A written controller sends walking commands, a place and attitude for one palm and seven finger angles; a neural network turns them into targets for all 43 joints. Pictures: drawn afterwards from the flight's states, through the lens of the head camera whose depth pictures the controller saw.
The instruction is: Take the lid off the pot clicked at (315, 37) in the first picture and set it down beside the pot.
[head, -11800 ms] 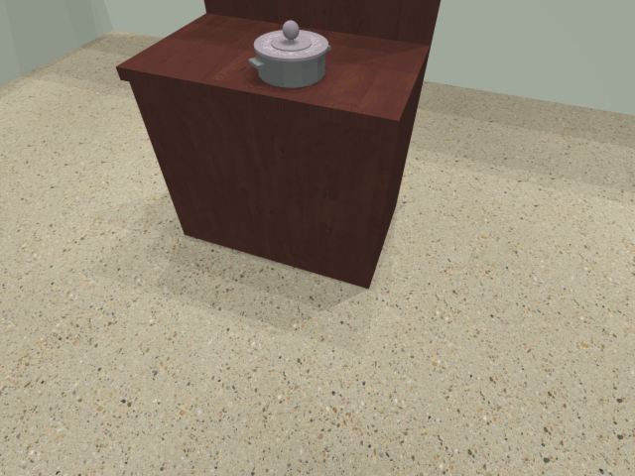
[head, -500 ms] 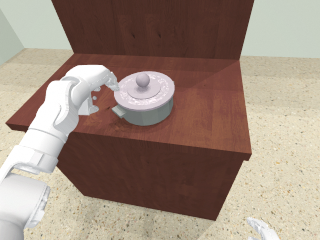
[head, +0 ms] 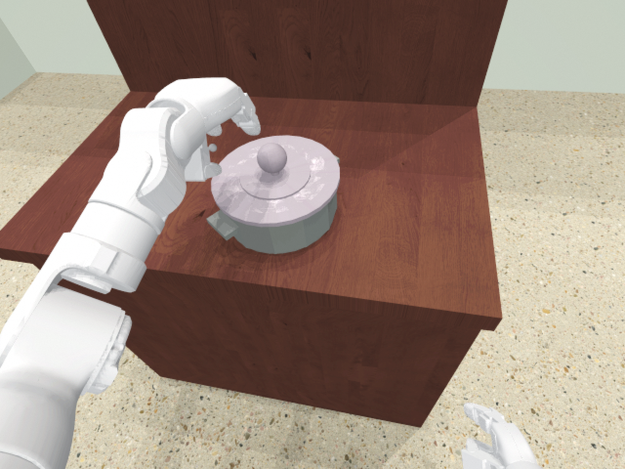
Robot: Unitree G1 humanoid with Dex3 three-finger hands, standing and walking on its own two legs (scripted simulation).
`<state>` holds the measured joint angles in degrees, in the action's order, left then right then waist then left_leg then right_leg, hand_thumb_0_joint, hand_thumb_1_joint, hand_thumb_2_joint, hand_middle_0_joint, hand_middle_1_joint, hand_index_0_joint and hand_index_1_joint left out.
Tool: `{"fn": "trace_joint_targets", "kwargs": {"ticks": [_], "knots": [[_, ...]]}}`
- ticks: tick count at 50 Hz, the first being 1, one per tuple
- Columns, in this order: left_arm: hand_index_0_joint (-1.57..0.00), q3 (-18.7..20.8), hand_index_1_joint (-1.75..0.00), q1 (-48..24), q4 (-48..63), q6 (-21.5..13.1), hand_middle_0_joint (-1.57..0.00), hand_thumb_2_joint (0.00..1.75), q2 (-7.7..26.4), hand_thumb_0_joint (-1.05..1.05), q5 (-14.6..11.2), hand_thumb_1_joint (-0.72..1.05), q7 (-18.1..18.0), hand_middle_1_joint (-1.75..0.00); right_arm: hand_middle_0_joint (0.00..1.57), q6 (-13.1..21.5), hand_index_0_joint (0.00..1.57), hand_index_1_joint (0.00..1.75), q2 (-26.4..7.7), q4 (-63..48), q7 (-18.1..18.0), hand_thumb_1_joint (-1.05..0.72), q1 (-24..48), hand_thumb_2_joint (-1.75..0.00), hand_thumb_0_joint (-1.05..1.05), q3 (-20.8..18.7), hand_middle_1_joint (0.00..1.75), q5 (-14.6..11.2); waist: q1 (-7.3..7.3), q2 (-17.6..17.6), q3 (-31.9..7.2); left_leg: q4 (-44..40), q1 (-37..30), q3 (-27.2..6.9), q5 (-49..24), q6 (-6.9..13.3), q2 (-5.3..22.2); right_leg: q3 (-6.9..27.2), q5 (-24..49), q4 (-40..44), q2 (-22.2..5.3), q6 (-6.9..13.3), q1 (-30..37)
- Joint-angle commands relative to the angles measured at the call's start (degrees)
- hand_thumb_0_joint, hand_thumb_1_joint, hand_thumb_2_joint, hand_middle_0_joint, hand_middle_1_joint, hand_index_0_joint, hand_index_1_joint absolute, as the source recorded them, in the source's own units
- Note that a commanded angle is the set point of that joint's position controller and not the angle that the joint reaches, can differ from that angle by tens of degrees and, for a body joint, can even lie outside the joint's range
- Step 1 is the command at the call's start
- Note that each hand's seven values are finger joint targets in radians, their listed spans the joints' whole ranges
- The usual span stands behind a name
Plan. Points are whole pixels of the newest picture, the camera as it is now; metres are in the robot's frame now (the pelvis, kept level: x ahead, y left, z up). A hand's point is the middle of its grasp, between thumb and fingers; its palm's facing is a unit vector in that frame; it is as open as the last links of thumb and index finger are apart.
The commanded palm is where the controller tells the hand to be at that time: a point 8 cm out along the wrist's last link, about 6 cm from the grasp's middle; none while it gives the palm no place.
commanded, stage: move the open hand above the knob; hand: left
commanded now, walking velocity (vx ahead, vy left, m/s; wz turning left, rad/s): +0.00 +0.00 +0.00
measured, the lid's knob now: (272, 158) +0.53 +0.08 +0.11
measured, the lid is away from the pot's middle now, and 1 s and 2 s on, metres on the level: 0.00 0.00 0.00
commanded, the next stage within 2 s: lower the open fingers around the knob in 1.04 s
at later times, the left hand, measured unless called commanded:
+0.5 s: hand (258, 122) +0.50 +0.08 +0.19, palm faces -0.29 -0.03 -0.96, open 10.2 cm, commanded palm +0.50 +0.10 +0.26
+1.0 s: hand (250, 123) +0.50 +0.09 +0.19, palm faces -0.30 -0.02 -0.95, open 10.2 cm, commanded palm +0.49 +0.10 +0.26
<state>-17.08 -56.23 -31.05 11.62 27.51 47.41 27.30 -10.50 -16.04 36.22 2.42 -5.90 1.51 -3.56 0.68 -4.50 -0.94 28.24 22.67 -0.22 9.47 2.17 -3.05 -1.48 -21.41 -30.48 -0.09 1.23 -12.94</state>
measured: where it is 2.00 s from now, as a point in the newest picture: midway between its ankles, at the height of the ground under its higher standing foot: outside the picture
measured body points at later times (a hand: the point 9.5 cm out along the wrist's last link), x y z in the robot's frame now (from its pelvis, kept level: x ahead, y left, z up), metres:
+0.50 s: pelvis +0.00 +0.01 +0.00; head +0.05 -0.02 +0.45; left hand +0.51 +0.08 +0.24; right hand +0.05 -0.26 -0.14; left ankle +0.05 +0.10 -0.73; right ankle -0.06 -0.10 -0.73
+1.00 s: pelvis +0.00 +0.01 +0.00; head +0.04 -0.02 +0.45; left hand +0.51 +0.09 +0.24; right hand +0.07 -0.26 -0.13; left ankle +0.05 +0.10 -0.73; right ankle -0.06 -0.10 -0.73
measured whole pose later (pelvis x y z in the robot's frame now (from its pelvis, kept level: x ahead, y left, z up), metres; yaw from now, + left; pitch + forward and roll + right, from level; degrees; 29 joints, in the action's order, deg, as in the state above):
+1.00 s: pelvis +0.00 +0.01 +0.00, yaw -2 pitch +7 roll +0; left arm -16.5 -69.8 -54.7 11.0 23.6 50.9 24.3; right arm -8.8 -16.1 39.4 0.7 -13.5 -0.4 -3.3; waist 5.9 -3.5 -2.7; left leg 27.1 24.8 1.6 9.2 2.6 -2.1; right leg 0.6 -19.9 -28.5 0.6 0.9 -15.4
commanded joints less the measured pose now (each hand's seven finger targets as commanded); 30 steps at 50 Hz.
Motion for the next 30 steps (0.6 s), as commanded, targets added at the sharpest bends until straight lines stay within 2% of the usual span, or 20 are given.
{"fn": "trace_joint_targets", "kwargs": {"ticks": [1,3,6,7,11,12,13,15,16,17,18,20,21,24,25,26,27,28,29,30], "knots": [[-0.84,4.8,-0.08,-28.2,6.1,1.2,-0.84,1.55,8.3,0.0,1.7,-0.36,-2.1,-0.08,0.2,0.9,0.2,0.3,-6.6,-6.8,0.5,-0.9,2.5,-0.9,0.0,-2.7,0.3,-0.1,1.44,7.8,-23.8,2.4,-21.7,-0.5,-20.8,2.1,-1.7,0.1,31.1,2.8,1.8,0.5,-4.2],[-0.84,5.0,-0.08,-32.9,5.9,1.3,-0.84,1.55,9.3,0.0,2.1,-0.36,-2.4,-0.08,0.2,0.7,0.2,0.3,-6.7,-6.4,0.2,-0.9,2.6,-0.9,0.0,-2.5,0.3,-0.2,1.76,7.3,-24.9,2.2,-21.7,-0.5,-19.7,2.1,-1.8,0.3,30.9,2.5,1.9,0.6,-4.0],[-0.84,5.8,-0.08,-41.9,9.9,0.1,-0.84,1.55,10.8,0.0,2.2,-0.36,-2.9,-0.08,0.2,1.3,0.2,0.3,-6.6,-6.0,-0.1,-0.9,0.8,-0.9,0.0,-3.3,0.3,0.3,2.8,5.8,-29.6,2.7,-25.3,-1.0,-22.0,2.6,-1.8,0.8,32.6,2.8,2.1,0.6,-3.8],[-0.84,5.0,-0.08,-42.5,7.9,0.0,-0.84,1.55,9.5,0.0,2.2,-0.36,-3.0,-0.08,0.2,1.6,0.2,0.3,-6.4,-5.6,-0.2,-0.9,0.5,-0.9,0.0,-3.3,0.3,0.3,3.06,5.0,-29.4,2.7,-26.1,-1.3,-22.9,2.6,-1.7,0.6,31.8,2.7,2.2,0.7,-5.0],[-0.84,7.3,-0.08,-39.6,-5.3,0.3,-0.84,1.55,10.8,0.0,2.3,-0.36,-4.1,-0.08,0.2,1.3,0.2,0.3,-7.0,-3.3,-0.7,-0.9,-2.9,-0.9,0.0,-3.2,0.3,0.3,2.92,8.4,-25.4,1.1,-21.4,-0.3,-18.8,2.2,-1.4,0.0,29.9,3.3,2.3,0.7,-4.8],[-0.84,4.6,-0.08,-39.6,-7.8,0.6,-0.84,1.55,7.3,0.0,2.3,-0.36,-4.1,-0.08,0.2,1.3,0.2,0.3,-6.7,-3.3,-0.7,-0.9,-2.8,-0.9,0.0,-3.1,0.3,0.3,3.23,8.0,-23.7,1.0,-20.5,-0.1,-17.8,2.2,-1.5,-0.2,29.2,3.3,2.4,0.8,-6.1],[-0.84,5.8,-0.08,-38.1,-10.9,1.1,-0.84,1.55,8.3,0.0,2.5,-0.36,-4.7,-0.08,0.2,1.1,0.2,0.3,-7.0,-2.7,-0.8,-0.9,-3.6,-0.9,0.0,-3.1,0.3,0.1,3.16,9.6,-22.8,0.9,-19.5,-0.1,-16.9,2.2,-1.3,-0.2,28.4,3.5,2.4,0.7,-6.1],[-0.84,-0.3,-0.08,-41.1,-10.1,1.5,-0.84,1.55,1.0,0.0,2.6,-0.36,-4.8,-0.08,0.2,0.8,0.2,0.3,-6.9,-2.8,-0.5,-0.9,-4.1,-0.9,0.0,-3.8,0.3,0.1,4.8,6.8,-22.7,1.1,-21.3,-0.2,-17.6,2.1,-1.0,-0.5,27.0,3.9,2.4,0.9,-8.9],[-0.84,0.4,-0.08,-42.3,-11.2,1.9,-0.84,1.55,1.6,0.0,3.4,-0.36,-4.9,-0.08,0.2,0.8,0.2,0.3,-7.0,-2.5,-0.6,-0.9,-4.7,-0.9,0.0,-3.9,0.3,0.3,5.0,7.8,-22.7,1.0,-21.4,-0.5,-16.3,2.1,-0.9,-0.6,25.6,4.2,2.7,0.8,-9.4],[-0.84,0.9,-0.08,-45.6,-9.8,1.8,-0.84,1.55,2.7,0.0,3.7,-0.36,-5.0,-0.08,0.2,1.0,0.2,0.3,-7.4,-2.2,-0.7,-0.9,-5.1,-0.9,0.0,-4.1,0.3,0.4,5.39,6.2,-24.5,1.0,-22.7,-0.5,-16.2,2.1,-0.8,-0.4,25.5,4.3,2.7,0.8,-9.4],[-0.84,4.0,-0.08,-46.5,-9.9,1.5,-0.84,1.55,6.5,0.0,4.0,-0.36,-5.3,-0.08,0.2,1.2,0.2,0.3,-7.6,-2.3,-0.8,-0.9,-5.5,-0.9,0.0,-4.1,0.3,0.5,4.93,6.5,-26.2,1.0,-22.9,-0.8,-16.1,2.1,-0.8,0.0,25.5,4.1,2.8,0.9,-8.2],[-0.84,5.3,-0.08,-48.6,-7.4,0.0,-0.84,1.55,8.2,0.0,3.5,-0.36,-5.5,-0.08,0.2,1.8,0.2,0.3,-7.7,-2.9,-1.1,-0.9,-6.6,-0.9,0.0,-4.4,0.3,0.9,4.92,5.8,-30.4,1.3,-24.5,-1.1,-18.5,2.5,-0.8,0.3,27.9,4.0,2.5,1.0,-6.0],[-0.84,7.4,-0.08,-49.6,-7.5,-0.5,-0.84,1.55,11.0,0.0,4.2,-0.36,-5.8,-0.08,0.2,2.1,0.2,0.3,-7.6,-2.8,-1.3,-0.9,-6.9,-0.9,0.0,-4.4,0.3,1.0,4.56,6.0,-31.9,1.3,-24.5,-0.9,-18.4,2.7,-1.0,1.0,29.1,4.0,2.6,0.8,-4.9],[-0.84,5.7,-0.08,-45.6,-17.9,0.9,-0.84,1.55,9.2,0.0,4.8,-0.36,-6.4,-0.08,0.2,2.1,0.2,0.3,-7.8,-1.2,-2.0,-0.9,-8.4,-0.9,0.0,-3.9,0.3,0.3,5.22,8.4,-23.7,-0.3,-19.3,-0.2,-13.3,2.4,-0.7,0.2,24.6,4.8,2.9,0.8,-8.2],[-0.84,5.2,-0.08,-43.9,-19.2,1.0,-0.84,1.55,8.1,0.0,4.4,-0.36,-6.4,-0.08,0.2,2.1,0.2,0.3,-8.0,-1.0,-2.2,-0.9,-9.4,-0.9,0.0,-4.3,0.3,0.3,5.52,9.8,-22.3,-0.4,-18.2,0.2,-13.1,2.7,-0.5,0.1,24.9,5.4,2.8,0.8,-7.8],[-0.84,5.6,-0.08,-44.8,-19.6,1.3,-0.84,1.55,9.2,0.0,4.9,-0.36,-6.7,-0.08,0.2,2.1,0.2,0.3,-8.4,-1.0,-2.1,-0.9,-9.0,-0.9,0.0,-4.1,0.3,0.2,5.37,8.9,-21.6,-0.8,-17.8,0.2,-12.2,2.5,-0.4,0.1,23.8,5.3,2.9,0.8,-8.4],[-0.84,3.7,-0.08,-46.4,-18.7,1.4,-0.84,1.55,6.9,0.0,5.0,-0.36,-6.7,-0.08,0.2,2.3,0.2,0.3,-8.2,-1.2,-2.0,-0.9,-9.0,-0.9,0.0,-4.2,0.3,0.3,5.58,7.9,-22.5,-0.7,-18.9,0.0,-12.5,2.4,-0.5,0.0,23.4,5.0,3.0,0.8,-9.2],[-0.84,4.8,-0.08,-47.9,-16.0,1.1,-0.84,1.55,7.9,0.0,5.1,-0.36,-6.9,-0.08,0.2,2.7,0.2,0.3,-8.3,-1.5,-1.9,-0.9,-9.3,-0.9,0.0,-4.5,0.3,0.4,5.33,6.3,-25.0,-0.3,-21.3,-0.5,-14.1,2.4,-0.3,0.1,23.7,4.9,3.0,0.9,-9.0],[-0.84,3.7,-0.08,-49.1,-14.2,0.5,-0.84,1.55,6.8,0.0,5.2,-0.36,-6.7,-0.08,0.2,3.0,0.2,0.3,-8.0,-1.9,-1.9,-0.9,-9.0,-0.9,0.0,-4.6,0.3,0.6,5.48,4.5,-27.0,0.2,-23.4,-0.6,-15.5,2.4,-0.4,0.4,24.2,4.9,2.9,0.9,-9.3],[-0.84,5.7,-0.08,-49.0,-12.3,-0.6,-0.84,1.55,8.8,0.0,4.9,-0.36,-6.7,-0.08,0.2,3.3,0.2,0.3,-8.0,-2.2,-1.9,-0.9,-10.0,-0.9,0.0,-5.1,0.3,0.9,5.19,4.5,-29.5,0.8,-24.5,-0.7,-18.2,2.7,0.0,0.4,26.3,4.7,2.7,1.0,-7.4]]}}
